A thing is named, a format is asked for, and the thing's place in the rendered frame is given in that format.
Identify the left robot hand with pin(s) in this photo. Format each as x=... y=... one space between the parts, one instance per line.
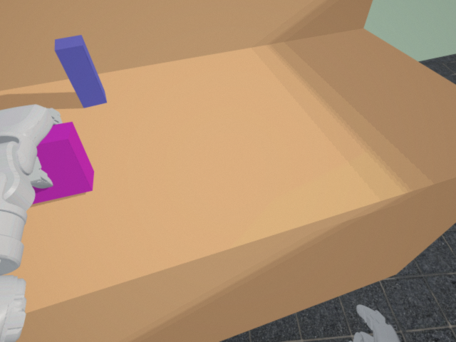
x=35 y=122

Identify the left robot upper arm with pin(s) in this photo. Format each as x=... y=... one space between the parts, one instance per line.
x=12 y=307

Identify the right robot hand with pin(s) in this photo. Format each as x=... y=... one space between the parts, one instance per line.
x=382 y=332

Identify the left robot forearm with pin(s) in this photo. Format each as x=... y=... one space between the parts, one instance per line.
x=17 y=158

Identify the table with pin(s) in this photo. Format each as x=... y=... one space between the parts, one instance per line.
x=254 y=158

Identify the sponge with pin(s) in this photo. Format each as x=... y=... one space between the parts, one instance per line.
x=63 y=158

